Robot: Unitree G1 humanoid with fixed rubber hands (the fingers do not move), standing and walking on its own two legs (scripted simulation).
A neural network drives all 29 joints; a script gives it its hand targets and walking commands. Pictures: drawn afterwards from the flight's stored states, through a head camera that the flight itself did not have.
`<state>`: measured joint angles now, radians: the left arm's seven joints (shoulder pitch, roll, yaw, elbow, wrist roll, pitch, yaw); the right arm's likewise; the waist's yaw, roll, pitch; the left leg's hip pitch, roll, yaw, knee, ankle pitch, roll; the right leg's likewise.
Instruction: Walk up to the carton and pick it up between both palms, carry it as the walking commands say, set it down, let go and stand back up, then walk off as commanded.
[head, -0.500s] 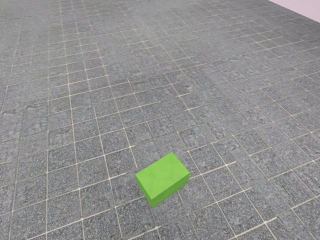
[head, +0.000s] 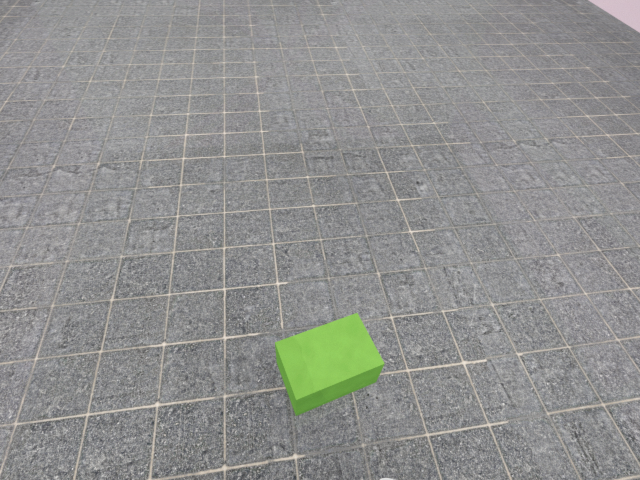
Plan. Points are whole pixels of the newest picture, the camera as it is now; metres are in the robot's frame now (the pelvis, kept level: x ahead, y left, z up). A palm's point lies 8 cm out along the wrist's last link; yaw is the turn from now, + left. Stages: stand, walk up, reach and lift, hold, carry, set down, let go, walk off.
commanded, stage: walk up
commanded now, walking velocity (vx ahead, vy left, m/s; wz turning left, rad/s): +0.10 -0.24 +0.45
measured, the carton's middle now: (327, 363) +0.56 -0.08 -0.69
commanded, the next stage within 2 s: stand in 1.96 s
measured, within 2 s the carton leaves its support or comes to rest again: neither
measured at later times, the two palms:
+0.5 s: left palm out of the picture +0.00 +0.08 -0.17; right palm (530, 400) +0.26 -0.33 -0.12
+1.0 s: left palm (299, 445) +0.21 +0.02 -0.13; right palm (605, 420) +0.23 -0.47 -0.16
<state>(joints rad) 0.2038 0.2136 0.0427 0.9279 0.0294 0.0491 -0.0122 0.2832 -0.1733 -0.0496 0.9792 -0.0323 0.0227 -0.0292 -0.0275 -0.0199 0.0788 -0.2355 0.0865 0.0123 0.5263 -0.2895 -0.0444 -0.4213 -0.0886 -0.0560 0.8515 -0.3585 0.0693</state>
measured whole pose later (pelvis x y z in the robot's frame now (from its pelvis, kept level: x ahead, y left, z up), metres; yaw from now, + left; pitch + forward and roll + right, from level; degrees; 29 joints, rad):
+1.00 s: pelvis +0.20 -0.22 -0.01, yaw +15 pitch +0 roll +2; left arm 0.14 0.14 0.04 1.02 0.03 0.00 0.03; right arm 0.30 -0.25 -0.08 1.05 -0.02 0.06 -0.01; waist -0.03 0.05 0.09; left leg -0.39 0.02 0.04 1.08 -0.50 -0.05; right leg -0.38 -0.16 -0.09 0.58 -0.19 0.04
